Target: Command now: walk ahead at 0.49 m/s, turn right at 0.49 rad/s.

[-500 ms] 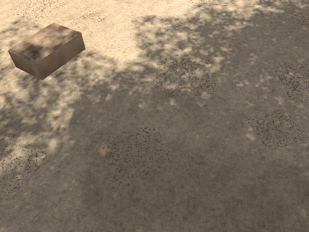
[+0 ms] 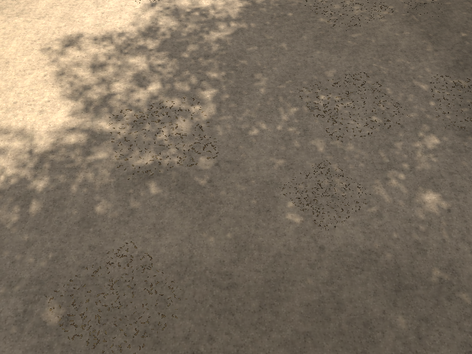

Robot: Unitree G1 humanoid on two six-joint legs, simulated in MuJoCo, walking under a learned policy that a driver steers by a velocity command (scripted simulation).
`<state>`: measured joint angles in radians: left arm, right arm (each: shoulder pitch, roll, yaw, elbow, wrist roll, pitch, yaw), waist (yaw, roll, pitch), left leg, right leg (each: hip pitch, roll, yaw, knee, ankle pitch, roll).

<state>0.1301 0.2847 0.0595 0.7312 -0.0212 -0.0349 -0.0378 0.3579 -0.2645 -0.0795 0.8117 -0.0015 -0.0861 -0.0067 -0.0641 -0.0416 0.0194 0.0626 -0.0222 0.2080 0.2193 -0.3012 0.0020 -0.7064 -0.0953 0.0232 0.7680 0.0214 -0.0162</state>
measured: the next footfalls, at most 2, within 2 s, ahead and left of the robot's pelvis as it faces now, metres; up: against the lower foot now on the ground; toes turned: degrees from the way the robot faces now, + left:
right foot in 0.14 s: +0.25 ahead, -0.12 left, +0.00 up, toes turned -7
left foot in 0.62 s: +0.57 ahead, +0.01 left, +0.00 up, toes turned -26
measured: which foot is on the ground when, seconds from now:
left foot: down 0.00-0.12, up 0.14-0.60, down 0.62-1.00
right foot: up 0.00-0.12, down 0.14-0.62, up 0.64-1.00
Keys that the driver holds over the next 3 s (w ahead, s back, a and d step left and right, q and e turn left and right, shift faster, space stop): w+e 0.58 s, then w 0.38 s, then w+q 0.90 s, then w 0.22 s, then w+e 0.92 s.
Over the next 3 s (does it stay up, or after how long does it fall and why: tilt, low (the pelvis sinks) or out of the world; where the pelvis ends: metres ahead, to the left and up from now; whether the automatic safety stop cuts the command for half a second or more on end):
stays up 1.61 -0.30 0.00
